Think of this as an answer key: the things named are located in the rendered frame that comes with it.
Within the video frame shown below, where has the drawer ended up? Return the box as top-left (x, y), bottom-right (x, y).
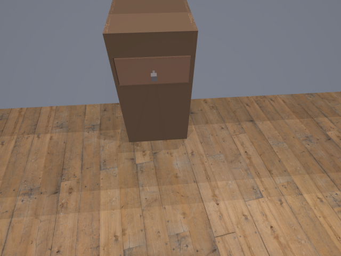
top-left (114, 55), bottom-right (191, 85)

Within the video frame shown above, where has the cabinet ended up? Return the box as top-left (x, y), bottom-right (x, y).
top-left (103, 0), bottom-right (198, 142)

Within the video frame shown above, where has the handle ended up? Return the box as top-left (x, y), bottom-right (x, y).
top-left (151, 70), bottom-right (157, 82)

